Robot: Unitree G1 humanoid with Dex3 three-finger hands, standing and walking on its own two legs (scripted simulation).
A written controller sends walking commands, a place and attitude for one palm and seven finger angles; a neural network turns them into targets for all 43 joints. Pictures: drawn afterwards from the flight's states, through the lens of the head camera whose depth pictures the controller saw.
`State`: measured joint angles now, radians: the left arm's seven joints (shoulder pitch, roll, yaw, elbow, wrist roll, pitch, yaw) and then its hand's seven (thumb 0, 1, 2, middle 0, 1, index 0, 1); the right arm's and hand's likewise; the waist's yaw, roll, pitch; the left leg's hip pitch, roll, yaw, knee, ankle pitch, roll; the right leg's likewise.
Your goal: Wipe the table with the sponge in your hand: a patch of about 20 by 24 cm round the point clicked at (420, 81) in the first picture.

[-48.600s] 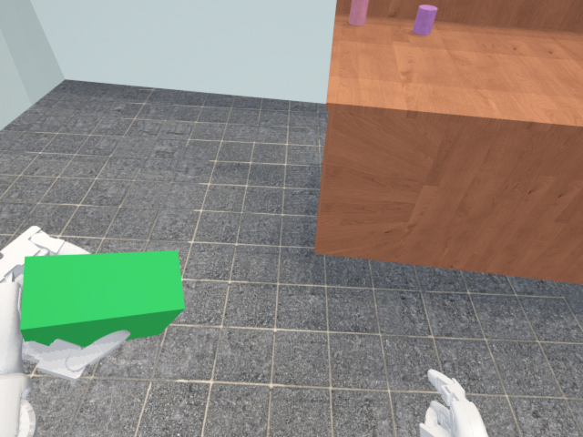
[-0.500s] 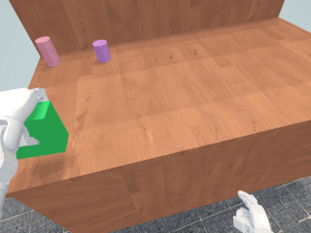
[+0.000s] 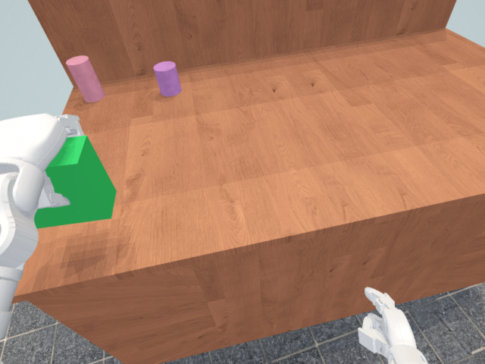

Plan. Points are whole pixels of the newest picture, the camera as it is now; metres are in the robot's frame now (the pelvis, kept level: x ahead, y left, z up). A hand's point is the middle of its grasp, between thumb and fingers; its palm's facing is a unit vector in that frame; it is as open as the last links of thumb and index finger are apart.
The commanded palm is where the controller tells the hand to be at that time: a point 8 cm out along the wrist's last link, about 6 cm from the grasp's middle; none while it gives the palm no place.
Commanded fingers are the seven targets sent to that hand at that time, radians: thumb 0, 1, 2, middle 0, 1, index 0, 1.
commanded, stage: lift the sponge slowly off the table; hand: left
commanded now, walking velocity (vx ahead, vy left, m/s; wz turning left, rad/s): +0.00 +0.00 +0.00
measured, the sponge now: (66, 193) +0.30 +0.35 +0.14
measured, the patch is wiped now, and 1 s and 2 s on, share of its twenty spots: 0.90 0.90 0.90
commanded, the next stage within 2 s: bring the sponge back beside the body in 0.28 s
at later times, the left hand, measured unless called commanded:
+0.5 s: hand (58, 164) +0.30 +0.33 +0.20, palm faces +0.02 +0.02 -1.00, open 10.3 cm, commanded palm +0.26 +0.34 +0.28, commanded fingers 0.00 0.10 1.30 -1.20 -1.60 -1.20 -1.60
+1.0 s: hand (51, 202) +0.25 +0.31 +0.18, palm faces +0.10 -0.04 -0.99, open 10.3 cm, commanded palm +0.21 +0.31 +0.26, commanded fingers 0.00 0.10 1.30 -1.20 -1.60 -1.20 -1.60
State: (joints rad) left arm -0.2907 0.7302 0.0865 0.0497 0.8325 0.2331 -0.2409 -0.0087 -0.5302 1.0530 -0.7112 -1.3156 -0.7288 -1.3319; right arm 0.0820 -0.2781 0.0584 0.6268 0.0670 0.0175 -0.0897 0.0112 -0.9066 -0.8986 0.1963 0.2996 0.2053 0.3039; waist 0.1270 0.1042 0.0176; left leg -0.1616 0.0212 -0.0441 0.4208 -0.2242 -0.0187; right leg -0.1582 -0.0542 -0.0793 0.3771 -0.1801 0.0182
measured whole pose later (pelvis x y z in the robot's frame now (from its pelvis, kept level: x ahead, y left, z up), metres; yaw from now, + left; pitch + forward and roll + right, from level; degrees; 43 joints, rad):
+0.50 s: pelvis +0.00 -0.01 +0.00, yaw +0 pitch -1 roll -1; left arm -0.27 0.77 0.14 0.04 0.81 0.20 -0.32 -0.01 -0.53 1.05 -0.71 -1.32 -0.73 -1.33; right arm 0.13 -0.30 0.05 0.60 0.07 0.03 -0.10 0.01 -0.91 -0.90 0.20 0.30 0.20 0.30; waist 0.11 0.11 0.02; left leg -0.18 0.04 -0.05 0.45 -0.24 -0.03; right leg -0.19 -0.04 -0.08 0.42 -0.21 0.01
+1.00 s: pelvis +0.00 -0.01 +0.00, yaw -1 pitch -3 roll -1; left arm -0.04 0.70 0.10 -0.24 0.78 0.35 -0.24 -0.01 -0.53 1.05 -0.71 -1.32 -0.73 -1.33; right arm 0.04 -0.27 0.08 0.59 0.06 0.02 -0.08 0.01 -0.91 -0.90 0.20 0.30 0.21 0.30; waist 0.16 0.11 0.00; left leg -0.16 0.03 -0.04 0.46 -0.25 -0.03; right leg -0.17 -0.05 -0.07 0.43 -0.21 0.02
